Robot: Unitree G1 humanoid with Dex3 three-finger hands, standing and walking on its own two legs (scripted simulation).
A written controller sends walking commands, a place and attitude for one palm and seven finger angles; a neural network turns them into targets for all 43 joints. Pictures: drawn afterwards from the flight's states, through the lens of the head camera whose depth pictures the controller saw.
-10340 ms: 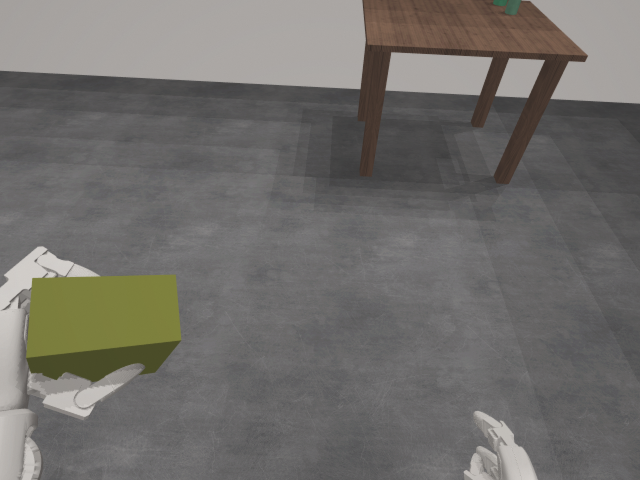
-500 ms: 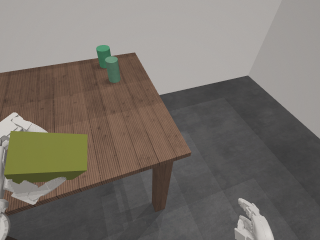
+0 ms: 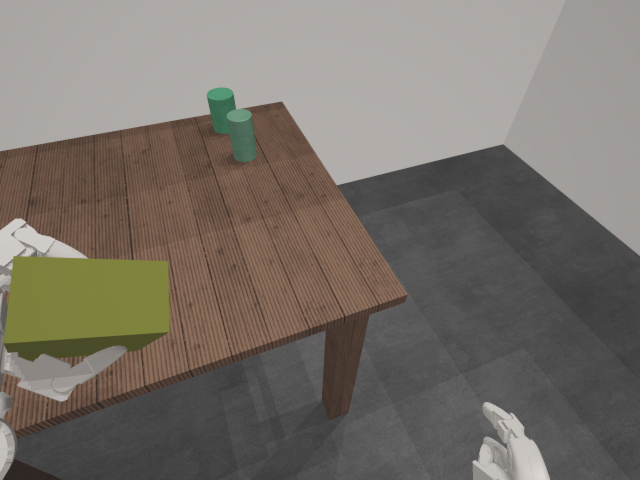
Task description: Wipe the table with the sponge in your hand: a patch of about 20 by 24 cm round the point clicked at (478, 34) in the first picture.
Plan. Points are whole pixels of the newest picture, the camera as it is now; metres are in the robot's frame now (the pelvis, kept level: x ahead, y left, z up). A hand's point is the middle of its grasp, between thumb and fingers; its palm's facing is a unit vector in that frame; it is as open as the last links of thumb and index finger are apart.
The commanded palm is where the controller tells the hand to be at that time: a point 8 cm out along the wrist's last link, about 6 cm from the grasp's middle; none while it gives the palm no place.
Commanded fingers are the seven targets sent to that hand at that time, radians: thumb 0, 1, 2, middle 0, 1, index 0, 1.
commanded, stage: shuffle to correct the standing spot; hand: left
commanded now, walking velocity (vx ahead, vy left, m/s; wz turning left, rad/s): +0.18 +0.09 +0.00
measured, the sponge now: (108, 312) +0.23 +0.21 +0.16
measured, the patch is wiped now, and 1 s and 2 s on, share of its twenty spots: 0.00 0.00 0.00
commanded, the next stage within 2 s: come to a stop and stand still in 0.50 s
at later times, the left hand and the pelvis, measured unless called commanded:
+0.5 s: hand (47, 276) +0.25 +0.27 +0.19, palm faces +0.35 -0.82 -0.45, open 10.5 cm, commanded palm +0.19 +0.31 +0.20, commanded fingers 0.00 0.10 1.30 -1.20 -1.60 -1.20 -1.60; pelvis +0.03 +0.03 +0.01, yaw +0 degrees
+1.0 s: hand (39, 240) +0.28 +0.29 +0.20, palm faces +0.34 -0.82 -0.46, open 10.5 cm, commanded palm +0.21 +0.32 +0.20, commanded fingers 0.00 0.10 1.30 -1.20 -1.60 -1.20 -1.60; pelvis +0.06 +0.04 +0.03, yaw +1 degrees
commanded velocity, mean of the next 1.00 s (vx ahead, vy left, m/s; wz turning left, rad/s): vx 0.08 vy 0.01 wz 0.00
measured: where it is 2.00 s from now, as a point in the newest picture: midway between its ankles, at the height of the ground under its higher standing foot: outside the picture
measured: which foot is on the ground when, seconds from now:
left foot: down 0.00-1.00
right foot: down 0.00-0.20, up 0.22-0.40, down 0.42-1.00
